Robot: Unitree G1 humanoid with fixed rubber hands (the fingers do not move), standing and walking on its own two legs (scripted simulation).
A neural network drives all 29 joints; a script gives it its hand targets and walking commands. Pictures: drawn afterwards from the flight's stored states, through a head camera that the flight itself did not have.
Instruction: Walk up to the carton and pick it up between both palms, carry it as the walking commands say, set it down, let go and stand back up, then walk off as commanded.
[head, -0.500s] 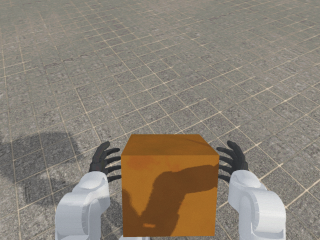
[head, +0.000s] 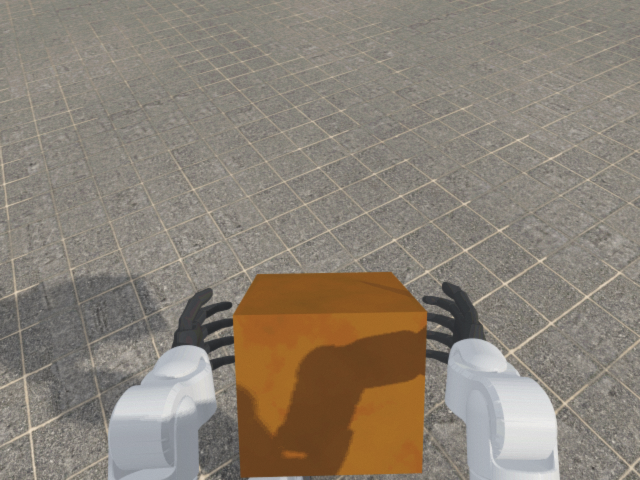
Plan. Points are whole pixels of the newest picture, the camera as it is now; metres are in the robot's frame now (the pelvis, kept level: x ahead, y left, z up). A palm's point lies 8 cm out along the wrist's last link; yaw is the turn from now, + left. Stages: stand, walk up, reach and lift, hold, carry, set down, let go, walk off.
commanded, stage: carry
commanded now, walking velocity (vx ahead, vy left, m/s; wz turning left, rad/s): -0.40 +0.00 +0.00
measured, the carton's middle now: (327, 359) +0.30 +0.02 -0.03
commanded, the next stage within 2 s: none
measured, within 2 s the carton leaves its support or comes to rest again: neither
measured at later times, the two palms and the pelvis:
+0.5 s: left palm out of the picture -0.10 +0.20 +0.08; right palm out of the picture -0.06 -0.10 +0.08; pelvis -0.32 +0.02 +0.00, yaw +1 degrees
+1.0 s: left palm out of the picture -0.40 +0.20 +0.09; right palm out of the picture -0.38 -0.09 +0.10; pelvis -0.63 +0.04 +0.01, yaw +2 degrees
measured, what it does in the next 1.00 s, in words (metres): walks backwards: left foot, then right foot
